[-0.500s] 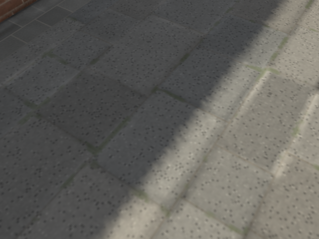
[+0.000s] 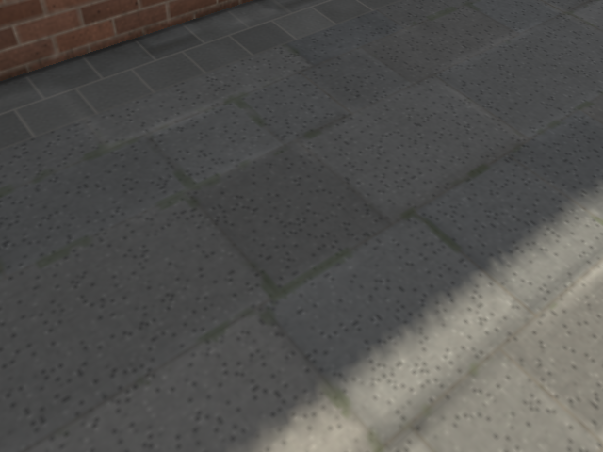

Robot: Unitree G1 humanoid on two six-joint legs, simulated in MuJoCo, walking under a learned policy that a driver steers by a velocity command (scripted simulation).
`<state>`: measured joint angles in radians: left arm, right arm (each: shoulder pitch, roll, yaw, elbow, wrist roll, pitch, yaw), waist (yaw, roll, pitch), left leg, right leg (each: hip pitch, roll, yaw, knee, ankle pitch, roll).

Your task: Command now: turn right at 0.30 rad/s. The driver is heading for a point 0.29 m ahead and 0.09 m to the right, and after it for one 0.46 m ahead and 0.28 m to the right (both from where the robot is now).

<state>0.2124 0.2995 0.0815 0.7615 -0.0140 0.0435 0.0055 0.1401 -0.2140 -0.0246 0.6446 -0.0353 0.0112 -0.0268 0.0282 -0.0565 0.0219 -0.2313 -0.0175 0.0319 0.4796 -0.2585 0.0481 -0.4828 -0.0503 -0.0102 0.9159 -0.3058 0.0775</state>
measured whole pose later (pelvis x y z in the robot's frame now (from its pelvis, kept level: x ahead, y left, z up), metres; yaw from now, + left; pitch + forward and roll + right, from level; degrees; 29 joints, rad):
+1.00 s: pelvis +0.26 -0.17 -0.01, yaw -42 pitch +0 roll +3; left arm 0.12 0.30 0.02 0.59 0.01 0.05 0.01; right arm 0.16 -0.30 -0.05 0.78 0.00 -0.01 0.01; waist -0.04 -0.01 0.07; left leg -0.33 0.00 0.06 0.50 -0.16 0.00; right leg -0.35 -0.02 0.05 0.60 -0.23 -0.01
